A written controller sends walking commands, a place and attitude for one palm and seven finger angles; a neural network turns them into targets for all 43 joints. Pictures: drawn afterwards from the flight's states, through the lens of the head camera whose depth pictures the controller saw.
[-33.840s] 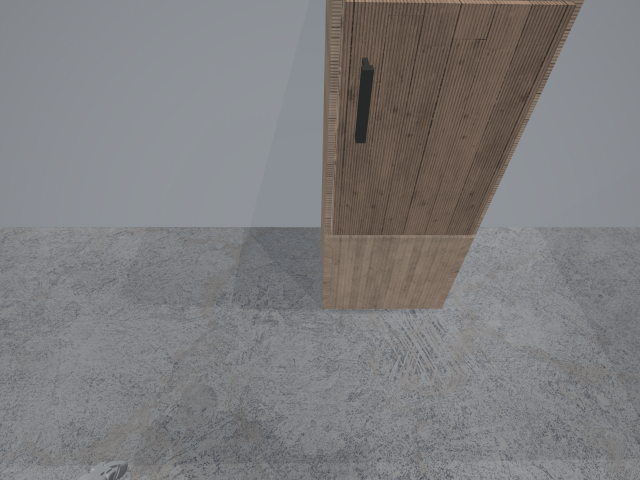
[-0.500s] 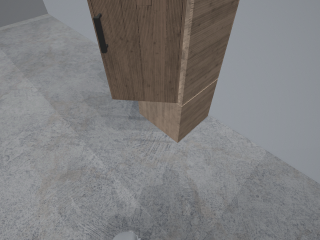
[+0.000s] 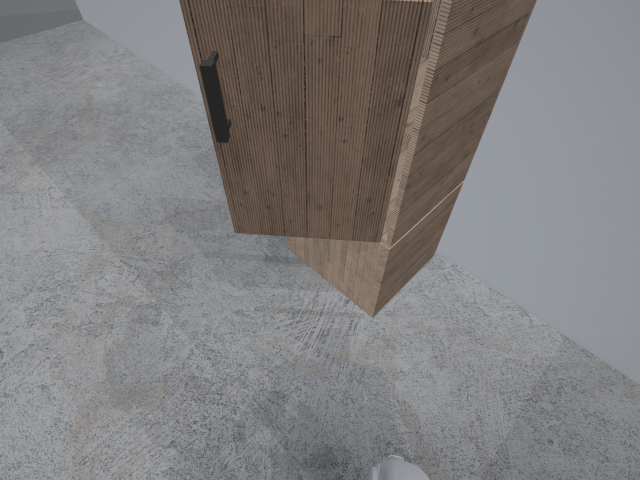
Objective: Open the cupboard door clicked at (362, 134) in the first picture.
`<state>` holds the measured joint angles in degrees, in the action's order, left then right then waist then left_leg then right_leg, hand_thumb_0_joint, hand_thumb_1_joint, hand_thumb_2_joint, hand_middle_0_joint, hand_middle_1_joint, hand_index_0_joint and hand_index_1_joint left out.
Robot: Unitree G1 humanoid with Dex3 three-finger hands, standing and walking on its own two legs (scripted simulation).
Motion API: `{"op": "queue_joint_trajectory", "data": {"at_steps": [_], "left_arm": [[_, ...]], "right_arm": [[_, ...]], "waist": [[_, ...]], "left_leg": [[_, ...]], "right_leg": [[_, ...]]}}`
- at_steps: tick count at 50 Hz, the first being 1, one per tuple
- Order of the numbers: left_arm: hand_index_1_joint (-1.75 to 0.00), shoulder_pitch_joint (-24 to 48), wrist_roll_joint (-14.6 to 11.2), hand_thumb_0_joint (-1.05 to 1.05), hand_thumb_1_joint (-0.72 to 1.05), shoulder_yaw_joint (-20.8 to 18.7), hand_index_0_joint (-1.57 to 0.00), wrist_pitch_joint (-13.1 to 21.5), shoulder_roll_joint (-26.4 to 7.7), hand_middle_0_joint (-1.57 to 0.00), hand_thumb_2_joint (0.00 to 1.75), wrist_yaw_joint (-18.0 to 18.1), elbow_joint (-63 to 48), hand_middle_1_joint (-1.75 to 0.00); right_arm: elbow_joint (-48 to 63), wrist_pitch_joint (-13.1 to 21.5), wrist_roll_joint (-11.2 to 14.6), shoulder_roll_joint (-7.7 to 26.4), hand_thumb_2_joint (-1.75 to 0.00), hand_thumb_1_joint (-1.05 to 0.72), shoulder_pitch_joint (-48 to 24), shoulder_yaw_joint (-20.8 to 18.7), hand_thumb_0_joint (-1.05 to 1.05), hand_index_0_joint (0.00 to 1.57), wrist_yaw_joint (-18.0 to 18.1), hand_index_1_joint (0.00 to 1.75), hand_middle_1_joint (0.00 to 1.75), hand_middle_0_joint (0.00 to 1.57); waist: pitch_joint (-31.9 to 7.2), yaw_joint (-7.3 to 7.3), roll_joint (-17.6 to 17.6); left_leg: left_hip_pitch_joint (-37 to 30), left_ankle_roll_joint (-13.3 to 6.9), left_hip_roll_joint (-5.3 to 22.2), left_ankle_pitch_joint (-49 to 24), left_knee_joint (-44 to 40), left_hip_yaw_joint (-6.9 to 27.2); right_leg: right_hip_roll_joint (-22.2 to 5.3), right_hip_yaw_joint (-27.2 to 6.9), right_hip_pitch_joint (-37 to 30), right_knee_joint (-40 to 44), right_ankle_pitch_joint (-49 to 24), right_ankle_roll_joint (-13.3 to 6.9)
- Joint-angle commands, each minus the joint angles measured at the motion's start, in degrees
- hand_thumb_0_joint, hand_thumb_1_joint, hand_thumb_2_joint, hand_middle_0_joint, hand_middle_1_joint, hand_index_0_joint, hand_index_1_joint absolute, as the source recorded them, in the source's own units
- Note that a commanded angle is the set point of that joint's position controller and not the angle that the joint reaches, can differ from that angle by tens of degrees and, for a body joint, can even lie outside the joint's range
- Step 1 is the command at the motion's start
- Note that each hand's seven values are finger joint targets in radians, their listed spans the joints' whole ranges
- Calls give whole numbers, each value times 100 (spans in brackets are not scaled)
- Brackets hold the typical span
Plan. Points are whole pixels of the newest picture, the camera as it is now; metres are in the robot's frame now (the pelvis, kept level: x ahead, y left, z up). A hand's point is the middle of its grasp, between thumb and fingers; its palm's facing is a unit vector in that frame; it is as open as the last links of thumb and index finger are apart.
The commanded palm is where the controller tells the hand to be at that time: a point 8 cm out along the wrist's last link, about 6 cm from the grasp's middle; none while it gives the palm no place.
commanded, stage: take the last steps up to it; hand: left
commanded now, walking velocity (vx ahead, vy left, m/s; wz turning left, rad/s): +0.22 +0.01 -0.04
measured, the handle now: (218, 98) +0.72 +0.23 +0.08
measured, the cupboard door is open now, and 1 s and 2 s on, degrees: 40 40 40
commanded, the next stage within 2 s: come to a stop and stand still in 0.16 s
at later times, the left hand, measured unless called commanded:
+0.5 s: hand (208, 459) +0.18 +0.18 -0.19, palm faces +0.06 -0.98 -0.19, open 7.2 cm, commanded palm none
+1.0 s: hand (223, 465) +0.17 +0.15 -0.18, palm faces +0.00 -0.97 -0.22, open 7.4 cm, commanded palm none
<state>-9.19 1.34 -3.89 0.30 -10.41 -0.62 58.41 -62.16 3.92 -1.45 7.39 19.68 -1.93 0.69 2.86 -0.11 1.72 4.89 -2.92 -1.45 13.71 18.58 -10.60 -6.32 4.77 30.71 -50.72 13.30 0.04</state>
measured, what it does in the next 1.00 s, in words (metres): walks ahead: right foot, then left foot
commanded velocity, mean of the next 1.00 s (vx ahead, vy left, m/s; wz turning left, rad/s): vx -0.06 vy -0.02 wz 0.00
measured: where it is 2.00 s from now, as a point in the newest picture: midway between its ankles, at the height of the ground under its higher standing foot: outside the picture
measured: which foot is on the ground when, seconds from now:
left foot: down 0.00-0.16, up 0.18-0.46, down 0.48-0.86, up 0.88-1.00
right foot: up 0.00-0.14, down 0.16-0.52, up 0.54-0.82, down 0.84-1.00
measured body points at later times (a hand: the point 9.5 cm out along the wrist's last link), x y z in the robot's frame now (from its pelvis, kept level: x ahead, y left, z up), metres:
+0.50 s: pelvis +0.15 +0.00 -0.01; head +0.18 +0.01 +0.44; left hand +0.18 +0.23 -0.17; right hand +0.21 -0.24 -0.16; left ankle +0.21 +0.12 -0.75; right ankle +0.13 -0.12 -0.74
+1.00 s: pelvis +0.12 -0.03 -0.01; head +0.14 -0.04 +0.44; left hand +0.17 +0.20 -0.16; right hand +0.16 -0.28 -0.16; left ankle +0.14 +0.09 -0.73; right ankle +0.10 -0.15 -0.74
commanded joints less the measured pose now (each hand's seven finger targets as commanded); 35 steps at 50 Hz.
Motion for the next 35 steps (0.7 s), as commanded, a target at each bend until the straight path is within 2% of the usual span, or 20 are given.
{"op": "queue_joint_trajectory", "data": {"at_steps": [1,4,5,6,7,8,9,10,11,13,15,19,21,22,24,25,27,29,33,35], "left_arm": [[-30,260,8,0,90,48,-20,92,-44,-20,90,-28,-474,-30],[-30,149,20,0,90,40,-20,136,-109,-20,90,-20,-472,-30],[-30,-186,23,0,90,15,-20,167,-178,-20,90,-8,-386,-30],[-30,-829,27,0,90,-48,-20,224,-389,-20,90,21,-182,-30],[-30,-1615,42,0,90,-165,-20,306,-830,-20,90,75,60,-30],[-30,-2052,-43,0,90,-228,-20,278,-1271,-20,90,117,167,-30],[-30,-1741,-78,0,90,-211,-20,306,-1121,-20,90,164,119,-30],[-30,-1196,-78,0,90,-150,-20,282,-903,-20,90,189,-29,-30],[-30,-856,-82,0,90,-83,-20,297,-635,-20,90,193,-111,-30],[-30,-658,-51,0,90,3,-20,364,-350,-20,90,212,-117,-30],[-30,-534,-7,0,90,21,-20,395,-224,-20,90,220,-121,-30],[-30,-530,-29,0,90,13,-20,274,-561,-20,90,262,3,-30],[-30,-518,-54,0,90,12,-20,185,-684,-20,90,290,66,-30],[-30,-510,-74,0,90,24,-20,135,-695,-20,90,300,75,-30],[-30,-768,-85,0,90,48,-20,-5,-439,-20,90,334,-27,-30],[-30,-857,-59,0,90,84,-20,-65,-327,-20,90,364,-52,-30],[-30,-778,-94,0,90,90,-20,-203,-395,-20,90,312,-78,-30],[-30,-753,-84,0,90,42,-20,-252,-484,-20,90,290,-102,-30],[-30,-608,-63,0,90,-9,-20,-288,-436,-20,90,236,-276,-30],[-30,-636,-64,0,90,-26,-20,-326,-402,-20,90,212,-374,-30]], "right_arm": [[-12,18,-33,791,-90,-90,581,-126,0,20,55,30,30,20],[-128,-35,-47,816,-90,-90,593,-114,0,20,59,30,30,20],[-150,-49,-31,796,-90,-90,588,-100,0,20,61,30,30,20],[-156,-40,20,738,-90,-90,496,-81,0,20,50,30,30,20],[-48,-20,84,593,-90,-90,499,-72,0,20,16,30,30,20],[125,-50,110,551,-90,-90,471,-82,0,20,-4,30,30,20],[97,-119,95,620,-90,-90,170,-114,0,20,4,30,30,20],[161,-141,84,504,-90,-90,-75,-140,0,20,0,30,30,20],[126,-171,56,436,-90,-90,-129,-120,0,20,-10,30,30,20],[-9,-234,23,240,-90,-90,108,-91,0,20,-27,30,30,20],[-104,-309,51,33,-90,-90,281,-24,0,20,2,30,30,20],[11,-390,89,136,-90,-90,25,15,0,20,15,30,30,20],[44,-423,95,340,-90,-90,-59,-34,0,20,33,30,30,20],[40,-424,89,501,-90,-90,-35,-73,0,20,41,30,30,20],[206,-400,44,994,-90,-90,-162,-166,0,20,80,30,30,20],[265,-444,39,1162,-90,-90,-207,-199,0,20,108,30,30,20],[343,-443,28,1233,-90,-90,-375,-210,0,20,202,30,30,20],[457,-460,-7,1304,-90,-90,-506,-238,0,20,275,30,30,20],[629,-496,-14,1432,-90,-90,-679,-335,0,20,305,30,30,20],[686,-501,-25,1468,-90,-90,-820,-360,0,20,283,30,30,20]], "waist": [[347,-90,-473],[254,-29,-492],[77,136,-348],[-195,431,-58],[-725,673,831],[-758,694,1582],[-619,642,1217],[-130,449,946],[20,264,555],[-168,11,470],[-292,-133,234],[-540,-25,449],[-526,-78,711],[-543,-119,607],[-477,-1,-559],[-280,-11,-731],[-322,-67,-1702],[-538,-83,-1511],[-765,-112,-657],[-829,-82,-1029]], "left_leg": [[110,-704,1757,-1580,-746,972],[123,-541,1633,-1858,-183,834],[239,-411,1468,-2045,305,722],[728,-207,1196,-1945,1150,546],[1887,87,602,-825,2495,151],[2691,281,30,2122,4224,116],[2808,247,308,2035,4963,876],[3005,247,514,1539,5109,1056],[2869,297,670,1014,4930,1142],[2264,414,733,700,4165,994],[1755,544,628,727,3158,851],[1382,635,288,315,1855,675],[959,613,268,-238,1112,708],[596,554,385,-969,736,768],[303,22,1420,-3514,736,1605],[554,-219,1705,-3662,627,1739],[618,-682,2068,-4033,100,2261],[389,-934,2201,-4681,364,2223],[34,-952,2196,-4193,533,2054],[256,-857,2159,-3410,399,1948]], "right_leg": [[40,-18,-199,898,-111,-66],[288,204,-936,1494,-94,-158],[415,287,-1589,1881,-272,-199],[334,67,-2686,2168,-562,-297],[-751,-1334,-4068,2393,-1165,-752],[-1971,-2899,-4297,3266,-1817,-1452],[-1965,-3042,-3559,3546,-1186,-1534],[-1800,-2643,-2966,3706,-668,-1426],[-1501,-2010,-2527,3777,-760,-1225],[-1116,-1103,-2086,3813,-1540,-1003],[-982,-607,-1891,3609,-2746,-954],[-795,-459,-2335,2990,-3788,-868],[-719,-425,-2223,2658,-3484,-671],[-649,-398,-2009,2461,-2924,-519],[-70,-90,-1489,2054,-887,-63],[213,-30,-1517,1891,255,13],[404,-75,-1310,620,1864,112],[418,-480,-982,-396,2199,71],[507,-543,-555,-730,1944,140],[460,-543,-782,-435,1826,152]]}}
